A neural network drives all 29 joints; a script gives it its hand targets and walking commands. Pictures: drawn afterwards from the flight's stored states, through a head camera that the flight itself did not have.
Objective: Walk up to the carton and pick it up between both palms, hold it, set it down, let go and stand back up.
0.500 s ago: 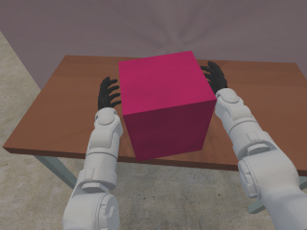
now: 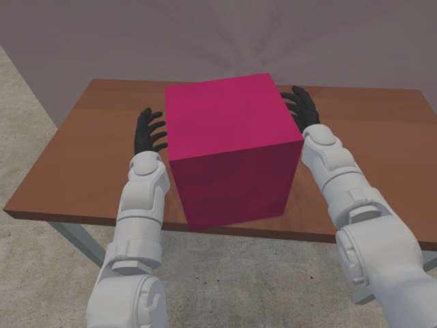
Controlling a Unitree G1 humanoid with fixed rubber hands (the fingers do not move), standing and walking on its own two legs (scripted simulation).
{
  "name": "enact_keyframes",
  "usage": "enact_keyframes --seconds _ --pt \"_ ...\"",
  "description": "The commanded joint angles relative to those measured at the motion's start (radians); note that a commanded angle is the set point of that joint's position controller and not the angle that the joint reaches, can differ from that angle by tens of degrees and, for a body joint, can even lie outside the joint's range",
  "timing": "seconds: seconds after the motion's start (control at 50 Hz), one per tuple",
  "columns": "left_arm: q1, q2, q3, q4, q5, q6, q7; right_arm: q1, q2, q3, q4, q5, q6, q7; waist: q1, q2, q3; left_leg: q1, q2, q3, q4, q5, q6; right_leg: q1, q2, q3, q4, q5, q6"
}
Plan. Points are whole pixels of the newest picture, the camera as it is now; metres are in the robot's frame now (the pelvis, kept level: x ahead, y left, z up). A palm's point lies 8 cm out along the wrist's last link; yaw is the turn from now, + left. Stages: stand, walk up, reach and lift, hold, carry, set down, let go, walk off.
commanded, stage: reach and lift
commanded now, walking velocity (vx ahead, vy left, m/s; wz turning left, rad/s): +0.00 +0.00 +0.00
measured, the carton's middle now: (227, 155) +0.43 +0.07 +0.06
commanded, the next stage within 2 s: none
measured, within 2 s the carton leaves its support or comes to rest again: neither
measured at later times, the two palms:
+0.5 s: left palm (138, 145) +0.34 +0.20 +0.16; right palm (316, 135) +0.42 -0.09 +0.16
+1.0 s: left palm (142, 126) +0.36 +0.19 +0.19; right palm (332, 127) +0.40 -0.10 +0.19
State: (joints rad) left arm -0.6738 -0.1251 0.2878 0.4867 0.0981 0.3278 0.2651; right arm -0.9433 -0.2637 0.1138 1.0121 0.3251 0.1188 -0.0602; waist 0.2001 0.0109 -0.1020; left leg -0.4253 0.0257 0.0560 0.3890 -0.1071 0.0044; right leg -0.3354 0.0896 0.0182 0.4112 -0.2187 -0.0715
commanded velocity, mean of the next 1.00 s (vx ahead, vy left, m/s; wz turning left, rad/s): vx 0.00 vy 0.00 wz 0.00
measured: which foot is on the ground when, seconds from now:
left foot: down 0.00-1.00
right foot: down 0.00-1.00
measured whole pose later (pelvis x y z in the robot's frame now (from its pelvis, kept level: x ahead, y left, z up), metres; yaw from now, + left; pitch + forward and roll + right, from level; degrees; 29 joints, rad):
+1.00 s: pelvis -0.01 +0.01 +0.00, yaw +0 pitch +3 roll -1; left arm -0.71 0.00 0.28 0.40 0.16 0.58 0.13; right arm -0.91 -0.12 -0.01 0.91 0.18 0.28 -0.14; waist 0.03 -0.01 -0.16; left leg -0.33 0.02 0.06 0.39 -0.11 0.01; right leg -0.23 0.08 0.02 0.38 -0.20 -0.05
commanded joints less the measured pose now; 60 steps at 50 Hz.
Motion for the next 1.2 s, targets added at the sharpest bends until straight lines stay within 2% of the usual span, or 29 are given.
enact_keyframes --seconds 0.0,0.02,0.04,0.08,0.1,0.12,0.2,0.28,0.36,0.4,0.42,0.44,0.48,0.54,0.56,0.66,0.7,0.76,0.82,0.84,0.86,0.92,0.98,1.02,1.06,1.08,1.12,1.14,1.18 --pt "-0.487 -0.068 -0.19 -0.315 -0.059 0.015 -0.058 -0.446 0.2 -0.005 -0.275 -0.065 -0.016 -0.013 -0.08 -0.088 -0.593 0.437 0.012 -0.049 0.068 0.418 -0.025 0.174 -0.055 0.016 -0.1 0.429 0.105" --pt "-0.487 -0.08 -0.168 -0.312 -0.051 0.015 -0.073 -0.48 0.241 0.002 -0.287 -0.076 -0.007 -0.008 -0.05 -0.102 -0.563 0.406 0.001 -0.041 0.058 0.376 -0.014 0.166 -0.064 0.03 -0.114 0.375 0.104" --pt "-0.508 -0.113 -0.196 -0.312 -0.068 0.022 -0.084 -0.52 0.251 -0.001 -0.31 -0.086 -0.012 -0.005 -0.069 -0.109 -0.586 0.432 0.008 -0.047 0.057 0.388 -0.025 0.134 -0.058 0.007 -0.107 0.376 0.108" --pt "-0.606 -0.224 -0.255 -0.389 -0.052 0.016 -0.089 -0.572 0.377 0.008 -0.345 -0.097 -0.022 0.024 -0.056 -0.03 -0.65 0.488 0.015 -0.057 0.081 0.458 -0.039 0.097 -0.056 0.0 -0.105 0.357 0.089" --pt "-0.627 -0.247 -0.302 -0.374 -0.081 0.025 -0.108 -0.559 0.419 0.014 -0.35 -0.12 -0.016 0.029 -0.1 -0.08 -0.644 0.506 0.013 -0.059 0.086 0.44 -0.038 0.087 -0.055 -0.006 -0.112 0.338 0.095" --pt "-0.665 -0.308 -0.341 -0.397 -0.078 0.021 -0.11 -0.569 0.465 0.028 -0.312 -0.105 -0.026 0.041 -0.1 -0.025 -0.691 0.54 0.024 -0.061 0.097 0.463 -0.053 0.088 -0.052 -0.016 -0.103 0.335 0.096" --pt "-0.726 -0.534 -0.486 -0.315 -0.077 0.045 -0.172 -0.636 0.658 0.005 -0.3 -0.171 -0.033 0.11 -0.147 -0.038 -0.761 0.559 0.038 -0.104 0.076 0.397 -0.048 0.018 -0.047 -0.048 -0.136 0.203 0.074" --pt "-0.813 -0.444 -0.351 -0.182 0.005 0.056 -0.218 -0.628 0.692 -0.086 -0.192 -0.229 -0.003 0.111 -0.151 -0.056 -0.565 0.409 0.007 -0.065 -0.007 0.106 -0.006 0.089 -0.103 0.008 -0.186 0.099 0.096" --pt "-0.769 -0.448 -0.333 -0.16 0.013 0.087 -0.239 -0.659 0.652 -0.113 -0.125 -0.23 -0.003 0.138 -0.148 -0.03 -0.462 0.425 0.014 -0.064 -0.05 0.073 -0.014 0.106 -0.09 -0.018 -0.174 0.063 0.098" --pt "-0.652 -0.393 -0.285 -0.096 0.035 0.112 -0.27 -0.574 0.665 -0.083 -0.119 -0.221 0.021 0.121 -0.16 -0.084 -0.308 0.41 0.001 -0.056 -0.07 0.02 0.009 0.155 -0.103 -0.005 -0.191 0.057 0.113" --pt "-0.638 -0.355 -0.224 -0.094 0.046 0.12 -0.275 -0.59 0.669 -0.059 -0.138 -0.208 0.023 0.121 -0.121 -0.113 -0.3 0.385 -0.007 -0.05 -0.077 0.031 0.019 0.199 -0.113 0.01 -0.185 0.076 0.118" --pt "-0.741 -0.34 -0.212 -0.089 0.04 0.105 -0.288 -0.618 0.673 -0.116 -0.14 -0.247 0.016 0.118 -0.158 -0.131 -0.307 0.355 -0.01 -0.022 -0.08 -0.02 0.037 0.206 -0.126 0.005 -0.182 0.073 0.132" --pt "-0.682 -0.302 -0.147 -0.046 0.058 0.11 -0.303 -0.645 0.694 -0.082 -0.179 -0.239 0.024 0.114 -0.106 -0.172 -0.277 0.331 -0.013 -0.023 -0.09 -0.023 0.052 0.247 -0.132 0.014 -0.172 0.075 0.144" --pt "-0.848 -0.386 -0.298 -0.204 -0.014 0.063 -0.288 -0.773 0.741 -0.042 -0.308 -0.207 -0.026 0.101 -0.145 -0.082 -0.522 0.363 -0.024 -0.035 -0.045 0.1 0.023 0.265 -0.128 0.0 -0.13 0.25 0.138" --pt "-0.853 -0.407 -0.338 -0.219 -0.041 0.062 -0.284 -0.804 0.772 -0.014 -0.387 -0.191 -0.027 0.09 -0.163 -0.106 -0.567 0.395 -0.027 -0.043 -0.031 0.14 0.022 0.284 -0.118 0.001 -0.127 0.308 0.139" --pt "-0.881 -0.501 -0.502 -0.313 -0.103 0.083 -0.244 -0.778 0.785 0.022 -0.447 -0.142 -0.007 0.084 -0.184 0.008 -0.712 0.574 -0.004 -0.079 0.029 0.26 -0.036 0.117 -0.075 -0.032 -0.147 0.216 0.104" --pt "-0.825 -0.511 -0.551 -0.399 -0.125 0.108 -0.246 -0.637 0.775 0.039 -0.442 -0.121 0.022 0.063 -0.25 0.043 -0.741 0.636 -0.005 -0.088 0.057 0.363 -0.057 0.172 -0.081 -0.026 -0.166 0.304 0.113" --pt "-0.84 -0.455 -0.475 -0.327 -0.109 0.143 -0.253 -0.642 0.745 0.031 -0.386 -0.12 0.067 0.059 -0.229 0.005 -0.589 0.571 -0.016 -0.076 0.038 0.262 -0.052 0.178 -0.088 -0.009 -0.193 0.221 0.111" --pt "-0.762 -0.441 -0.457 -0.297 -0.09 0.194 -0.29 -0.577 0.7 -0.028 -0.372 -0.14 0.096 0.033 -0.297 -0.014 -0.455 0.58 -0.018 -0.078 0.021 0.234 -0.056 0.227 -0.098 -0.023 -0.183 0.263 0.12" --pt "-0.703 -0.423 -0.402 -0.257 -0.051 0.207 -0.297 -0.588 0.695 -0.006 -0.355 -0.136 0.103 0.04 -0.247 -0.032 -0.401 0.544 -0.023 -0.077 -0.013 0.172 -0.036 0.222 -0.098 -0.028 -0.184 0.207 0.123" --pt "-0.749 -0.44 -0.429 -0.287 -0.068 0.213 -0.306 -0.632 0.698 0.0 -0.411 -0.14 0.098 0.035 -0.261 -0.022 -0.451 0.56 -0.024 -0.082 -0.011 0.178 -0.038 0.246 -0.097 -0.025 -0.179 0.221 0.12" --pt "-0.767 -0.353 -0.315 -0.264 -0.036 0.232 -0.339 -0.706 0.764 0.064 -0.514 -0.093 0.124 0.009 -0.207 -0.107 -0.377 0.482 -0.059 -0.043 -0.02 0.139 0.014 0.339 -0.114 -0.002 -0.167 0.304 0.155" --pt "-0.717 -0.361 -0.299 -0.274 -0.027 0.24 -0.35 -0.679 0.768 0.105 -0.539 -0.055 0.135 0.008 -0.181 -0.072 -0.407 0.457 -0.054 -0.065 -0.04 0.148 0.012 0.401 -0.142 0.016 -0.131 0.498 0.169" --pt "-0.781 -0.369 -0.306 -0.237 -0.011 0.241 -0.352 -0.714 0.758 0.063 -0.482 -0.077 0.147 0.013 -0.2 -0.034 -0.38 0.448 -0.052 -0.066 -0.063 0.076 0.009 0.33 -0.135 0.006 -0.147 0.35 0.155" --pt "-0.798 -0.369 -0.343 -0.294 -0.06 0.234 -0.356 -0.685 0.826 0.115 -0.565 -0.053 0.162 -0.003 -0.199 -0.073 -0.479 0.454 -0.058 -0.053 -0.046 0.125 0.013 0.414 -0.138 0.017 -0.132 0.441 0.169" --pt "-0.864 -0.386 -0.327 -0.236 -0.049 0.228 -0.353 -0.745 0.791 0.07 -0.487 -0.077 0.167 0.005 -0.212 -0.05 -0.406 0.452 -0.047 -0.062 -0.069 0.06 0.006 0.319 -0.127 0.006 -0.147 0.299 0.16" --pt "-0.845 -0.408 -0.397 -0.309 -0.08 0.228 -0.36 -0.724 0.81 0.086 -0.589 -0.087 0.152 -0.007 -0.237 -0.03 -0.495 0.467 -0.054 -0.064 -0.057 0.109 -0.006 0.364 -0.138 0.005 -0.131 0.433 0.167" --pt "-0.88 -0.365 -0.359 -0.278 -0.07 0.23 -0.362 -0.735 0.823 0.096 -0.557 -0.069 0.172 -0.007 -0.214 -0.048 -0.471 0.449 -0.061 -0.055 -0.051 0.079 0.007 0.336 -0.141 0.023 -0.146 0.364 0.174" --pt "-0.905 -0.384 -0.332 -0.252 -0.041 0.233 -0.357 -0.634 0.802 0.004 -0.367 -0.107 0.195 0.013 -0.242 -0.021 -0.344 0.456 -0.046 -0.052 -0.085 -0.009 0.0 0.238 -0.119 -0.012 -0.171 0.135 0.148"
